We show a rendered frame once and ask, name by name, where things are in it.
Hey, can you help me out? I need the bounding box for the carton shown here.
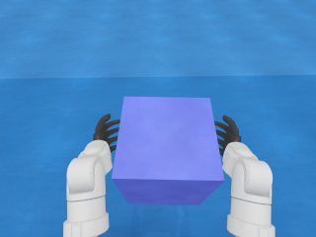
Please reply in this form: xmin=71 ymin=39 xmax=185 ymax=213
xmin=112 ymin=96 xmax=225 ymax=205

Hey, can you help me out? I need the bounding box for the left robot forearm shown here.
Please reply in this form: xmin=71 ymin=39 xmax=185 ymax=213
xmin=63 ymin=139 xmax=113 ymax=237

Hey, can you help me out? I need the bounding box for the right robot forearm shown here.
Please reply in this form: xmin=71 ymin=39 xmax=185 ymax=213
xmin=222 ymin=141 xmax=276 ymax=237

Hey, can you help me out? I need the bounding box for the robot left hand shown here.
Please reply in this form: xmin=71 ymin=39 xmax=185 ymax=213
xmin=93 ymin=114 xmax=120 ymax=153

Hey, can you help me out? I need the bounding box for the robot right hand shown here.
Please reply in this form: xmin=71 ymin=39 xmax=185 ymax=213
xmin=214 ymin=115 xmax=241 ymax=157

